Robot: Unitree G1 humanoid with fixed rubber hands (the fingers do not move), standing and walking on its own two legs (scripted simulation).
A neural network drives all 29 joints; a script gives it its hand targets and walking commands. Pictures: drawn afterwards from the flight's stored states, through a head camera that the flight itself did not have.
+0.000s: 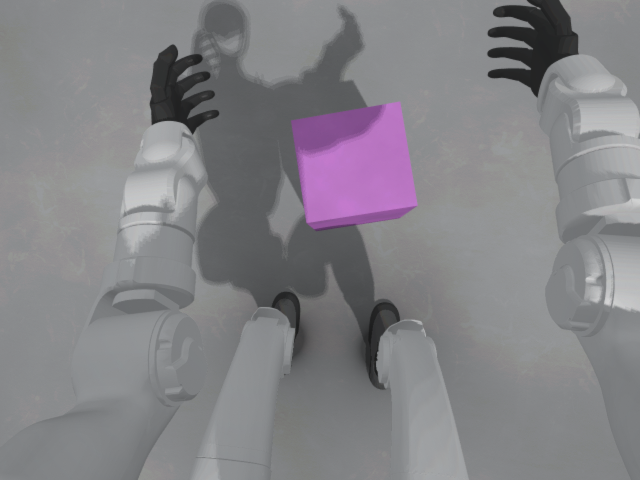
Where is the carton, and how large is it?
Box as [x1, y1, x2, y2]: [291, 102, 417, 230]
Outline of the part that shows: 399,102 291,120 306,222 315,230 397,218 417,205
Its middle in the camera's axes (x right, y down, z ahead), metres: +0.07 -0.13 +0.86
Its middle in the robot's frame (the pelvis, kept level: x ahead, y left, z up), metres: +0.52 +0.01 -0.53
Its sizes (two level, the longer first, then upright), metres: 0.210 0.200 0.250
